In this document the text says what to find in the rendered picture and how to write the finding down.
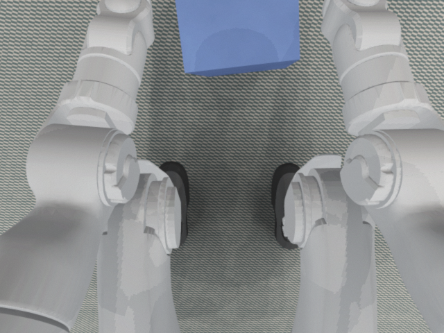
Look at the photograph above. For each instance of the robot left foot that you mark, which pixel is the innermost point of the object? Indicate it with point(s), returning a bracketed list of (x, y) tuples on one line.
[(179, 178)]

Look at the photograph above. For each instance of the right robot upper arm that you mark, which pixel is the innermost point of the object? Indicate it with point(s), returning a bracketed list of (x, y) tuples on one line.
[(398, 176)]

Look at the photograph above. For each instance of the left robot thigh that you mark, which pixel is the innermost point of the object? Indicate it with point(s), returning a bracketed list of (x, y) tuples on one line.
[(133, 269)]

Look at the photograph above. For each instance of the left robot upper arm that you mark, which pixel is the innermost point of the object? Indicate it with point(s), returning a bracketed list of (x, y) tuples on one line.
[(78, 174)]

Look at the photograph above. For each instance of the carton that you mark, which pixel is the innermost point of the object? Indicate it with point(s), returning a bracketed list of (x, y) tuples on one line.
[(223, 37)]

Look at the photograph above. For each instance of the robot right forearm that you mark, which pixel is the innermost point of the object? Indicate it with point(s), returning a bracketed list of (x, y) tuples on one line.
[(373, 69)]

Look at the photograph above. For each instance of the robot left forearm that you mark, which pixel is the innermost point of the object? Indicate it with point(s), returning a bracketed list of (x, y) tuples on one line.
[(109, 70)]

